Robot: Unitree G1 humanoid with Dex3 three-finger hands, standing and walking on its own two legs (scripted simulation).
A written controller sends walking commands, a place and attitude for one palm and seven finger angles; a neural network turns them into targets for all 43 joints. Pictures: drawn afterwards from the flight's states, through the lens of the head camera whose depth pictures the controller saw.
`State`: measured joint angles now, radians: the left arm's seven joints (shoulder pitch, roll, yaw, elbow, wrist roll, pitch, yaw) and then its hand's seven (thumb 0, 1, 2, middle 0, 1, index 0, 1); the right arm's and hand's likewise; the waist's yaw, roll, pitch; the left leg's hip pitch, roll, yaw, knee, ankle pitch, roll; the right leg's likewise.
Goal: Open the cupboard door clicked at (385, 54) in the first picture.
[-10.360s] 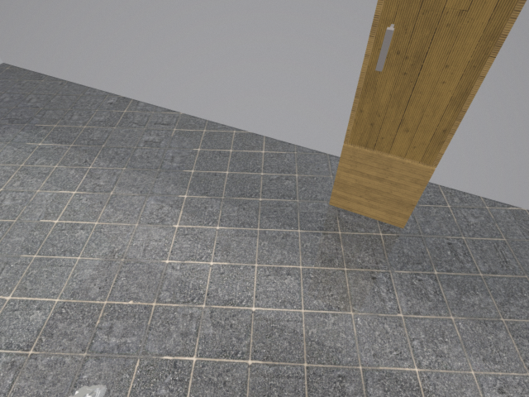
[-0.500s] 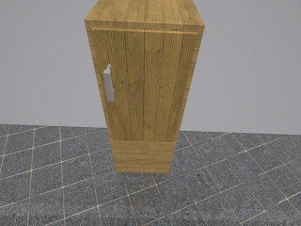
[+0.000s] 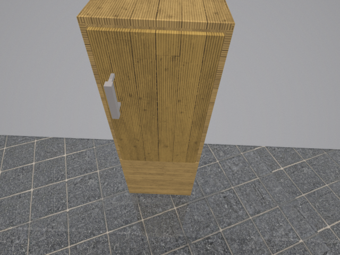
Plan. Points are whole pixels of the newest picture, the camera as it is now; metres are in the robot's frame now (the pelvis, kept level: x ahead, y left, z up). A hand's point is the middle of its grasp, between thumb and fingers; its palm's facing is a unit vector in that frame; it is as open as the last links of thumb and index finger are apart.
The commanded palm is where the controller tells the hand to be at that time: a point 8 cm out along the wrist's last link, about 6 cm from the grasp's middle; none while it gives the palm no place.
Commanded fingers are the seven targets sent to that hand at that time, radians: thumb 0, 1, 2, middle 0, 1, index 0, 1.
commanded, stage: come to a stop and stand still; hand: left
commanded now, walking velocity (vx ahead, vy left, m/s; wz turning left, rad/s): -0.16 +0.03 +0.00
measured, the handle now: (114, 96) +0.52 +0.21 +0.06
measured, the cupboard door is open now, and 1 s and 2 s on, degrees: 0 0 0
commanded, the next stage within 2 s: look again from close up in 0.64 s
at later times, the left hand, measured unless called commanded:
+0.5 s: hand out of the picture +0.02 +0.23 -0.16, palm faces -0.01 -0.96 -0.27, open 7.4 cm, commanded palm none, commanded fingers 0.00 0.90 0.90 -0.20 -0.30 -0.20 -0.30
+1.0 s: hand out of the picture -0.02 +0.18 -0.18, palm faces -0.03 -0.99 -0.17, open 7.4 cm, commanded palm none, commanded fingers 0.00 0.90 0.90 -0.20 -0.30 -0.20 -0.30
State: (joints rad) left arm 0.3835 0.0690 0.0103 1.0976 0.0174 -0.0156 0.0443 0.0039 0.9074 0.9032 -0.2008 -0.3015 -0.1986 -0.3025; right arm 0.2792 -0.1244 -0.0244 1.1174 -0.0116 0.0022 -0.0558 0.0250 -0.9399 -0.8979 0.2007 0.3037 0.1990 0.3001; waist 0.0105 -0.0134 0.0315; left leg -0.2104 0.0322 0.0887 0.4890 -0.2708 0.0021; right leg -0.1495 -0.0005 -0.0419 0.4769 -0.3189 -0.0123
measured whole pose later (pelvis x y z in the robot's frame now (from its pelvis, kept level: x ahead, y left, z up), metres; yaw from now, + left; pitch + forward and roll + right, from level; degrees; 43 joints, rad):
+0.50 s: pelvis -0.04 +0.03 -0.01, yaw -1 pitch -1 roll +0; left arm 0.25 0.21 0.00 0.95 0.03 0.00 0.03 0.01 0.91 0.90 -0.20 -0.30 -0.20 -0.30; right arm 0.25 -0.19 -0.01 0.96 -0.03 0.02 0.00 0.00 -0.92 -0.90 0.20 0.30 0.20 0.30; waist 0.00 0.02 0.00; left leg -0.28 0.00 0.12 0.54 -0.24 0.06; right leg -0.24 -0.04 -0.01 0.56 -0.30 0.01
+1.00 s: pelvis -0.02 +0.01 +0.00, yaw -1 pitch +0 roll +1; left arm 0.30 0.16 -0.02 1.09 0.02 -0.01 0.02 0.01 0.91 0.90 -0.20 -0.30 -0.20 -0.30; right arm 0.26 -0.17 0.00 1.10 -0.01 -0.01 -0.01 0.01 -0.91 -0.90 0.20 0.30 0.20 0.30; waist 0.00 -0.02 0.03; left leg -0.24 0.01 0.12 0.47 -0.23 0.03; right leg -0.20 -0.02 -0.01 0.50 -0.29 0.00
